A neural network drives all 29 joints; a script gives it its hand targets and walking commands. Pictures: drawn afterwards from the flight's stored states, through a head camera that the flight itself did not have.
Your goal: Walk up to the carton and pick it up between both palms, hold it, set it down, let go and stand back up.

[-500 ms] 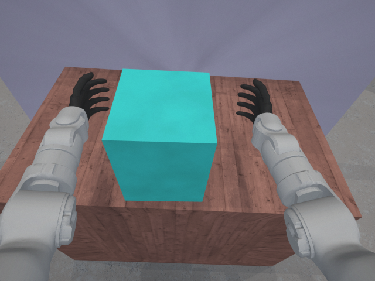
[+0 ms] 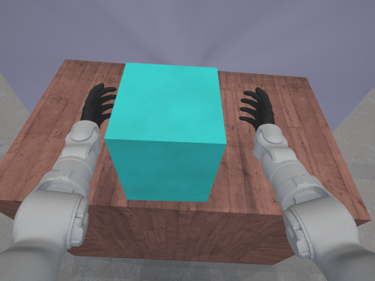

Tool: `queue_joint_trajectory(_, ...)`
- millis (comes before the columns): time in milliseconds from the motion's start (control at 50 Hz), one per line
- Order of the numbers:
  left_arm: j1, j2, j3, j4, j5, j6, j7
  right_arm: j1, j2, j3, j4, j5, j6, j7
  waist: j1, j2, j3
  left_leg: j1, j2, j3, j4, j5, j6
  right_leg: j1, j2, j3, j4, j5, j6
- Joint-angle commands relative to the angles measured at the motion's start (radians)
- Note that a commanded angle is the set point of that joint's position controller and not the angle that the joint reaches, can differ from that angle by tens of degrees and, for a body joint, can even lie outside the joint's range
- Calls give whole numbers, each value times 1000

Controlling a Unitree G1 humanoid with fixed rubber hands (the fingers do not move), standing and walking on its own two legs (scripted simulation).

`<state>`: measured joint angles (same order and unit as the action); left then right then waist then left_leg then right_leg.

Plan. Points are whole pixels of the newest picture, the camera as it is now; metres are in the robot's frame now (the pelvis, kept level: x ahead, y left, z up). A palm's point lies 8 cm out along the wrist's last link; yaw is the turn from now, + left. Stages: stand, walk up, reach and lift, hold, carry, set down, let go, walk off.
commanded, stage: reach and lift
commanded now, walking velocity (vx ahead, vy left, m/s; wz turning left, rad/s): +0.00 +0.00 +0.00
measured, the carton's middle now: (169, 137) +0.43 +0.07 +0.04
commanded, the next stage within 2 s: none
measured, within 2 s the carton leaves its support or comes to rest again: neither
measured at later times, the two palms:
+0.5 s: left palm (105, 117) +0.43 +0.21 +0.10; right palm (240, 124) +0.43 -0.09 +0.10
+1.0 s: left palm (107, 127) +0.40 +0.20 +0.10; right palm (246, 134) +0.41 -0.10 +0.10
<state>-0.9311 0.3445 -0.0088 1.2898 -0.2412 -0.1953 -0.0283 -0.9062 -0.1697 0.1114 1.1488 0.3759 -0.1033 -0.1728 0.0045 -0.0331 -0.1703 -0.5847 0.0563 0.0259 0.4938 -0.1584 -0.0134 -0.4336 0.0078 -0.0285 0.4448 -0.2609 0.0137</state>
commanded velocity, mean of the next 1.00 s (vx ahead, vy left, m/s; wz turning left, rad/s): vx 0.00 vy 0.00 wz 0.00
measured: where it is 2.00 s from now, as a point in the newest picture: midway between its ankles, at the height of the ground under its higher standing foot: outside the picture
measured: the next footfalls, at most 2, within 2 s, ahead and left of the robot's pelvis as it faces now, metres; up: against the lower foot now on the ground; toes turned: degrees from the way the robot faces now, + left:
none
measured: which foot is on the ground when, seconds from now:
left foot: down 0.00-1.00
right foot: down 0.00-1.00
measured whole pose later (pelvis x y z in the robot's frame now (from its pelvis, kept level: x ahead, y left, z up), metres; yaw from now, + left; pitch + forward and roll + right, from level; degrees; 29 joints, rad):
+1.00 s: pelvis +0.00 +0.00 +0.01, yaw -1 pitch +2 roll +0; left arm -0.81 -0.01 0.55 0.88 0.42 -0.01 -0.10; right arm -0.76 0.19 -0.63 0.85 -0.46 -0.12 -0.08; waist 0.08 -0.07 0.04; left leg -0.24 0.03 0.06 0.31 -0.10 0.00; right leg -0.10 -0.02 0.00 0.27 -0.21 0.02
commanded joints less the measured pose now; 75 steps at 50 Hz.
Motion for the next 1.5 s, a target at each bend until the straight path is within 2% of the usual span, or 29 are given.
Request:
queue_joint_trajectory(0,-434,101,7,-138,6,-26,3,-398,-121,-17,-101,9,-30,6,7,122,-564,543,-40,-5,78,466,-50,-57,21,-19,-45,342,17)
queue_joint_trajectory(60,-415,83,11,-118,15,-12,4,-400,-113,-22,-92,0,-23,2,4,99,-535,533,-38,-7,71,439,-43,-69,23,-20,-54,304,19)
queue_joint_trajectory(160,-419,41,27,-116,41,-7,14,-409,-79,-45,-93,-28,-16,-2,14,93,-502,521,-35,-3,57,416,-38,-83,23,-21,-67,248,15)
queue_joint_trajectory(200,-421,21,39,-115,56,-7,16,-413,-53,-63,-105,-55,-12,-5,12,76,-485,514,-34,-1,50,400,-32,-77,20,-20,-72,232,16)
queue_joint_trajectory(280,-449,-35,73,-131,107,-9,28,-423,-1,-116,-108,-117,-5,-6,19,93,-474,522,-30,3,35,382,-32,-82,17,-22,-84,183,7)
queue_joint_trajectory(320,-462,-73,87,-130,129,-11,28,-431,43,-147,-110,-161,1,-5,11,81,-469,529,-29,5,27,372,-27,-78,14,-22,-96,166,6)
queue_joint_trajectory(380,-468,-128,135,-144,190,-13,14,-426,111,-222,-128,-250,-7,-6,-5,77,-475,538,-34,15,18,381,-25,-39,6,-20,-105,209,11)
queue_joint_trajectory(460,-455,-181,247,-198,331,12,-2,-395,168,-369,-162,-418,-47,-9,-4,81,-475,574,-39,45,-1,421,-35,56,12,-28,-114,285,17)
queue_joint_trajectory(480,-449,-215,276,-221,370,24,-9,-390,209,-396,-175,-460,-54,-3,6,76,-461,582,-39,53,-13,426,-33,81,14,-34,-121,285,20)
queue_joint_trajectory(540,-442,-405,316,-253,502,47,-57,-379,423,-461,-201,-616,-74,62,23,91,-390,626,-43,75,-50,454,-37,153,15,-56,-154,273,22)
queue_joint_trajectory(580,-446,-665,291,-229,579,62,-119,-425,682,-457,-250,-736,-76,145,35,102,-374,660,-43,88,-74,465,-42,202,17,-68,-179,264,10)
queue_joint_trajectory(600,-429,-726,285,-219,600,71,-135,-418,722,-464,-266,-765,-73,175,37,124,-380,681,-41,93,-79,483,-53,225,21,-68,-181,279,0)
queue_joint_trajectory(640,-413,-776,285,-253,622,90,-142,-401,750,-473,-288,-798,-69,203,37,134,-386,703,-39,101,-83,516,-64,246,29,-67,-186,278,-8)
queue_joint_trajectory(700,-372,-774,329,-296,657,134,-148,-370,758,-467,-282,-820,-64,212,53,99,-314,703,-38,116,-99,558,-54,290,31,-69,-185,294,15)
queue_joint_trajectory(800,-347,-782,343,-366,666,179,-157,-365,768,-458,-307,-833,-72,211,70,71,-275,709,-42,135,-104,595,-44,304,35,-77,-188,288,34)
queue_joint_trajectory(880,-357,-778,336,-398,662,192,-161,-361,775,-465,-311,-846,-71,205,61,60,-260,701,-47,147,-121,532,-33,314,30,-76,-190,280,47)
queue_joint_trajectory(1060,-386,-761,368,-389,676,194,-180,-377,812,-472,-334,-876,-72,194,72,38,-266,604,-65,170,-167,338,4,396,2,-61,-169,308,72)
queue_joint_trajectory(1240,-387,-755,396,-371,688,193,-186,-395,825,-466,-334,-876,-79,194,88,29,-230,604,-63,176,-171,332,14,399,5,-66,-169,292,73)
queue_joint_trajectory(1320,-376,-765,389,-380,693,196,-179,-394,820,-458,-330,-868,-84,198,95,48,-240,625,-58,173,-163,373,7,374,12,-69,-171,268,64)
queue_joint_trajectory(1480,-357,-783,355,-401,683,193,-164,-376,807,-461,-310,-861,-98,196,83,72,-266,681,-51,166,-130,479,-12,315,29,-81,-187,240,46)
